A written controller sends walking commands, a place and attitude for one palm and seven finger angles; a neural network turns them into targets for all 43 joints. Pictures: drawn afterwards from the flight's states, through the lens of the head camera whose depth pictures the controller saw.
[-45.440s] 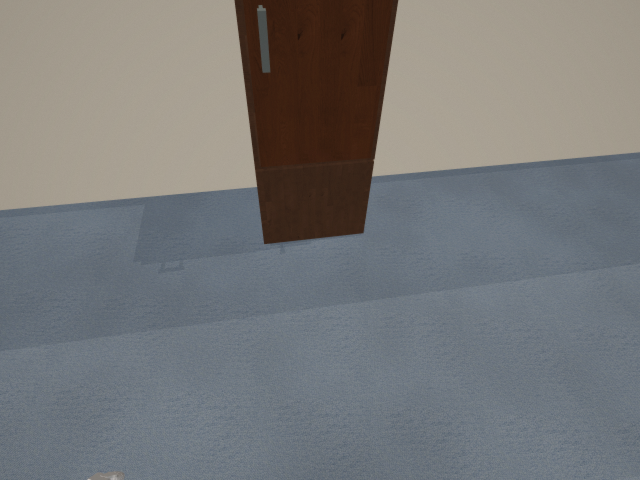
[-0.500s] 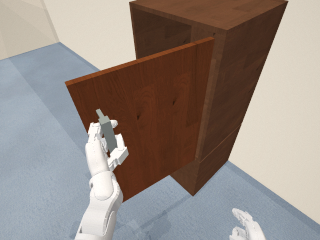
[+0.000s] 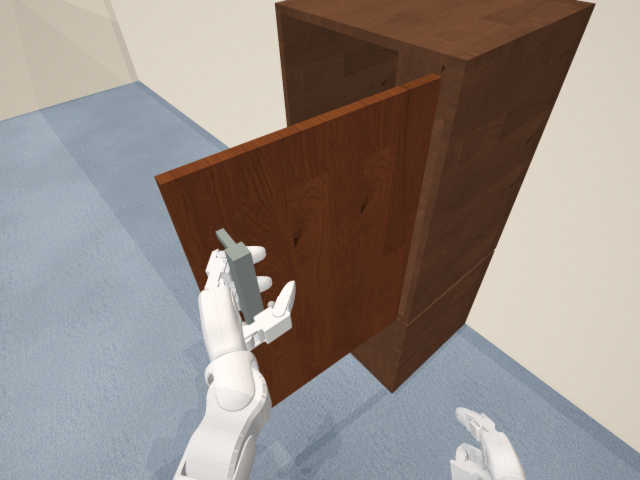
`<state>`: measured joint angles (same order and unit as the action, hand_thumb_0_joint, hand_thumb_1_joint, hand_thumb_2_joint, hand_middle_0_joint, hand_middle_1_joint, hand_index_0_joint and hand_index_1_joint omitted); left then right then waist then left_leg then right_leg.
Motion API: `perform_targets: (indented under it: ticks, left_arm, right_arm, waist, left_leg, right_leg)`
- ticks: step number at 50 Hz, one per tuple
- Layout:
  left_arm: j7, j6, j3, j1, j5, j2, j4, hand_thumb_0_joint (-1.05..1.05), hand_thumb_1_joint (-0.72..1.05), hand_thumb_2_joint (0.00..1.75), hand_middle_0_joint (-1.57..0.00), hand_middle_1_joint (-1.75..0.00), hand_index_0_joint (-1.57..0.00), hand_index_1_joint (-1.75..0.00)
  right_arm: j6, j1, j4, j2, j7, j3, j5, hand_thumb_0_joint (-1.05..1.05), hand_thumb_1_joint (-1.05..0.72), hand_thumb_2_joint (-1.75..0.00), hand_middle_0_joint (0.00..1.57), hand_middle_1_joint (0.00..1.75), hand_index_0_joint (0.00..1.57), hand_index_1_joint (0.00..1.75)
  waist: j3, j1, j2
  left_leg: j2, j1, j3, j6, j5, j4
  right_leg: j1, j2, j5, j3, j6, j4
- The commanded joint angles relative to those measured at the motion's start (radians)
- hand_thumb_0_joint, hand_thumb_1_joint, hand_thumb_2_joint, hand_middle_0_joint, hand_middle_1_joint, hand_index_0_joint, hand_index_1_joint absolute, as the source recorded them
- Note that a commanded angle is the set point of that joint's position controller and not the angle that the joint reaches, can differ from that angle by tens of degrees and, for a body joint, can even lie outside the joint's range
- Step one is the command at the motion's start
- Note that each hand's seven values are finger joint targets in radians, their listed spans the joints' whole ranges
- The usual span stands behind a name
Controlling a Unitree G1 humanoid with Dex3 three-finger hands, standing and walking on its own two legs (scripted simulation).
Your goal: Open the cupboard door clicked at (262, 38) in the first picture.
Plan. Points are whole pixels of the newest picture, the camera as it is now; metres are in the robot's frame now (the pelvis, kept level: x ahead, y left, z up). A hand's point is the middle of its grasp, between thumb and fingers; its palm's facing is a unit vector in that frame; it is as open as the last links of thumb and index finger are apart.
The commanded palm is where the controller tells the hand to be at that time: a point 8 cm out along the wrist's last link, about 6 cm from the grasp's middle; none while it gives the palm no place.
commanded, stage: open thumb and fingers to let go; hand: left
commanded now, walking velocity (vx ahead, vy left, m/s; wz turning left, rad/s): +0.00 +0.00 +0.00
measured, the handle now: (241, 284) +0.33 +0.13 +0.10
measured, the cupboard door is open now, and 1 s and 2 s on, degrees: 86 89 88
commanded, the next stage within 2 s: slide the hand sideways off the handle in 0.52 s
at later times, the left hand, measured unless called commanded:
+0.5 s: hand (270, 307) +0.29 +0.08 +0.11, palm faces +0.33 -0.94 +0.00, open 14.3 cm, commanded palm +0.24 +0.13 +0.10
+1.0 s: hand (266, 339) +0.25 +0.08 +0.11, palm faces -0.12 -0.99 +0.01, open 16.0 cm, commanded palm +0.21 +0.15 +0.10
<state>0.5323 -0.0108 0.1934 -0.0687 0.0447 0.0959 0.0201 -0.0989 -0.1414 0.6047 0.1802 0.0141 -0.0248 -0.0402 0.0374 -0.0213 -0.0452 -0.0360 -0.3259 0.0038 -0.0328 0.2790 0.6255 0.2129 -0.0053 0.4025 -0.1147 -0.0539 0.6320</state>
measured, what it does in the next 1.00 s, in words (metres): stands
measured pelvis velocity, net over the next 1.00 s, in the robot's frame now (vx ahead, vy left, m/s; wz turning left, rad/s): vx -0.02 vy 0.03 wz -0.04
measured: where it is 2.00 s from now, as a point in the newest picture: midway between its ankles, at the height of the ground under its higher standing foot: outside the picture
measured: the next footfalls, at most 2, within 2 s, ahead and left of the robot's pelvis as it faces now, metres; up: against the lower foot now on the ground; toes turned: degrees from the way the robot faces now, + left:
none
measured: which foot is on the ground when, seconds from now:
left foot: down 0.00-1.00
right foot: down 0.00-1.00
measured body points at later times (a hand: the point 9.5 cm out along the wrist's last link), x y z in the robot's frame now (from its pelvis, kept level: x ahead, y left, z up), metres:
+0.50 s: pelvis -0.01 +0.02 +0.00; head -0.03 +0.00 +0.45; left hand +0.26 +0.13 +0.11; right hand +0.17 -0.19 -0.10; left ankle +0.03 +0.14 -0.72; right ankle -0.04 -0.08 -0.72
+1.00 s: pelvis -0.02 +0.03 +0.00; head -0.04 +0.01 +0.45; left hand +0.25 +0.14 +0.11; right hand +0.15 -0.19 -0.08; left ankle +0.03 +0.14 -0.72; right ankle -0.04 -0.08 -0.72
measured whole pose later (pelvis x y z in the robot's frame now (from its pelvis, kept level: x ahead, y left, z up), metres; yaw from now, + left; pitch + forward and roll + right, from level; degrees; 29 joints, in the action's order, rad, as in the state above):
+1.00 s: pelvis -0.02 +0.03 +0.00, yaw -2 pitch -1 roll +0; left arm 0.07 0.05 0.18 -0.13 -0.10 -0.06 0.07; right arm -0.01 -0.21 0.53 0.19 0.01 -0.06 0.02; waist 0.03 0.00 -0.04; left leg -0.03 -0.35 -0.04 0.00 0.27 0.64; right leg 0.26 0.01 0.38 -0.07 -0.02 0.66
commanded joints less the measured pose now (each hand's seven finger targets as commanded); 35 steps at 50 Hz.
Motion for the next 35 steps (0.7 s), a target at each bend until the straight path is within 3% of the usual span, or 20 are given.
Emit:
perform_targets:
  ticks: [1, 3, 5, 7, 11, 14, 19, 22, 25, 29, 31, 32, 33, 34, 35]
  left_arm:
    - [-0.015, 0.055, 0.014, 0.214, 0.003, 0.033, 0.24, 0.0, -0.22, 0.42, -0.32, -1.23, -0.32, -1.23]
    - [-0.009, 0.05, 0.009, 0.214, 0.004, 0.025, 0.229, 0.0, -0.36, 0.36, -0.31, -1.22, -0.31, -1.22]
    - [0.004, 0.045, 0.025, 0.223, 0.012, 0.046, 0.232, 0.0, -0.5, 0.3, -0.3, -1.2, -0.3, -1.2]
    - [0.017, 0.041, 0.033, 0.238, 0.022, 0.051, 0.228, 0.0, -0.5, 0.3, -0.3, -1.2, -0.3, -1.2]
    - [0.031, 0.031, 0.052, 0.225, 0.033, 0.07, 0.244, 0.0, -0.5, 0.3, -0.27, -1.0, -0.27, -1.0]
    - [0.036, 0.022, 0.071, 0.231, 0.036, 0.085, 0.236, 0.0, -0.5, 0.3, -0.24, -0.85, -0.24, -0.85]
    - [0.047, 0.017, 0.053, 0.285, 0.025, 0.073, 0.211, 0.0, -0.5, 0.3, -0.2, -0.6, -0.2, -0.6]
    - [0.049, 0.015, 0.043, 0.269, 0.019, 0.074, 0.215, 0.0, -0.5, 0.3, -0.18, -0.45, -0.18, -0.45]
    - [0.05, 0.017, 0.038, 0.304, 0.016, 0.069, 0.207, 0.0, -0.5, 0.3, -0.15, -0.3, -0.15, -0.3]
    - [0.054, 0.013, 0.049, 0.333, 0.016, 0.085, 0.177, 0.0, -0.5, 0.3, -0.15, -0.3, -0.15, -0.3]
    - [0.062, 0.012, 0.055, 0.351, 0.023, 0.094, 0.17, 0.0, -0.5, 0.3, -0.15, -0.3, -0.15, -0.3]
    - [-0.148, 0.061, 0.242, 0.321, 0.097, 0.018, 0.157, 0.0, -0.5, 0.3, -0.15, -0.3, -0.15, -0.3]
    - [-0.265, 0.107, 0.165, 0.361, 0.05, -0.054, 0.216, 0.0, -0.5, 0.3, -0.15, -0.3, -0.15, -0.3]
    - [-0.348, 0.146, 0.155, 0.385, 0.03, -0.093, 0.261, 0.0, -0.5, 0.3, -0.15, -0.3, -0.15, -0.3]
    - [-0.423, 0.166, 0.145, 0.372, -0.001, -0.114, 0.253, 0.0, -0.5, 0.3, -0.15, -0.3, -0.15, -0.3]
  right_arm:
    - [0.038, 0.136, -0.169, 0.08, 0.008, 0.03, -0.004, 0.0, -0.9, -0.9, 0.2, 0.3, 0.2, 0.3]
    - [0.035, 0.136, -0.168, 0.083, 0.007, 0.03, -0.003, 0.0, -0.9, -0.9, 0.2, 0.3, 0.2, 0.3]
    - [0.036, 0.14, -0.173, 0.081, 0.004, 0.03, -0.003, 0.0, -0.9, -0.9, 0.2, 0.3, 0.2, 0.3]
    - [0.034, 0.143, -0.173, 0.084, 0.002, 0.031, -0.003, 0.0, -0.9, -0.9, 0.2, 0.3, 0.2, 0.3]
    - [0.034, 0.139, -0.178, 0.083, -0.004, 0.035, -0.003, 0.0, -0.9, -0.9, 0.2, 0.3, 0.2, 0.3]
    - [0.031, 0.144, -0.176, 0.083, -0.008, 0.033, -0.002, 0.0, -0.9, -0.9, 0.2, 0.3, 0.2, 0.3]
    - [0.035, 0.153, -0.17, 0.084, -0.003, 0.031, -0.003, 0.0, -0.9, -0.9, 0.2, 0.3, 0.2, 0.3]
    - [0.035, 0.155, -0.171, 0.08, -0.002, 0.03, -0.004, 0.0, -0.9, -0.9, 0.2, 0.3, 0.2, 0.3]
    - [0.037, 0.161, -0.162, 0.08, -0.002, 0.029, 0.0, 0.0, -0.9, -0.9, 0.2, 0.3, 0.2, 0.3]
    - [0.038, 0.167, -0.157, 0.081, -0.003, 0.026, -0.002, 0.0, -0.9, -0.9, 0.2, 0.3, 0.2, 0.3]
    - [0.041, 0.168, -0.152, 0.079, -0.005, 0.027, -0.004, 0.0, -0.9, -0.9, 0.2, 0.3, 0.2, 0.3]
    - [0.032, 0.087, -0.13, 0.116, -0.017, 0.026, -0.002, 0.0, -0.9, -0.9, 0.2, 0.3, 0.2, 0.3]
    - [0.03, 0.071, -0.165, 0.113, -0.009, 0.038, 0.016, 0.0, -0.9, -0.9, 0.2, 0.3, 0.2, 0.3]
    - [0.039, 0.077, -0.179, 0.109, 0.001, 0.031, 0.021, 0.0, -0.9, -0.9, 0.2, 0.3, 0.2, 0.3]
    - [0.051, 0.069, -0.188, 0.107, 0.01, 0.026, 0.029, 0.0, -0.9, -0.9, 0.2, 0.3, 0.2, 0.3]
  waist:
    - [0.152, 0.002, 0.118]
    - [0.138, 0.004, 0.133]
    - [0.137, 0.004, 0.11]
    - [0.137, 0.006, 0.121]
    - [0.162, 0.0, 0.097]
    - [0.144, 0.007, 0.084]
    - [0.135, 0.009, 0.12]
    - [0.143, -0.002, 0.114]
    - [0.13, 0.005, 0.11]
    - [0.114, 0.008, 0.116]
    - [0.12, 0.009, 0.085]
    - [0.067, 0.094, 0.15]
    - [0.154, 0.058, 0.108]
    - [0.196, 0.052, 0.053]
    - [0.206, 0.053, 0.04]
  left_leg:
    - [0.041, 0.142, -0.01, 0.057, -0.206, -0.014]
    - [0.037, 0.138, -0.005, 0.056, -0.193, -0.017]
    - [0.034, 0.144, -0.004, 0.056, -0.194, -0.015]
    - [0.035, 0.134, -0.002, 0.055, -0.184, -0.014]
    - [0.031, 0.139, -0.002, 0.054, -0.203, -0.009]
    - [0.027, 0.134, 0.003, 0.051, -0.194, -0.007]
    - [0.029, 0.128, 0.005, 0.053, -0.147, -0.008]
    - [0.032, 0.128, 0.002, 0.052, -0.155, -0.007]
    - [0.03, 0.133, 0.007, 0.05, -0.137, -0.013]
    - [0.029, 0.127, 0.012, 0.049, -0.106, -0.018]
    - [0.029, 0.133, 0.013, 0.048, -0.106, -0.014]
    - [0.03, 0.145, 0.026, 0.06, -0.139, -0.035]
    - [0.032, 0.138, 0.018, 0.065, -0.161, -0.032]
    - [0.033, 0.163, 0.012, 0.067, -0.177, -0.029]
    - [0.035, 0.175, 0.012, 0.068, -0.171, -0.026]
  right_leg:
    - [0.055, 0.041, -0.408, 0.096, 0.044, -0.14]
    - [0.065, 0.035, -0.356, 0.09, 0.038, -0.147]
    - [0.083, 0.03, -0.339, 0.082, 0.034, -0.137]
    - [0.089, 0.028, -0.309, 0.082, 0.031, -0.136]
    - [0.089, 0.021, -0.319, 0.073, 0.025, -0.115]
    - [0.105, 0.018, -0.294, 0.064, 0.02, -0.11]
    - [0.124, 0.018, -0.215, 0.068, 0.024, -0.135]
    - [0.111, 0.017, -0.223, 0.071, 0.022, -0.136]
    - [0.124, 0.017, -0.188, 0.068, 0.021, -0.143]
    - [0.143, 0.015, -0.135, 0.063, 0.021, -0.149]
    - [0.153, 0.013, -0.136, 0.06, 0.016, -0.14]
    - [0.184, 0.011, -0.221, 0.088, 0.024, -0.112]
    - [0.145, 0.013, -0.276, 0.091, 0.018, -0.087]
    - [0.132, 0.014, -0.309, 0.094, 0.017, -0.07]
    - [0.133, 0.013, -0.312, 0.087, 0.017, -0.068]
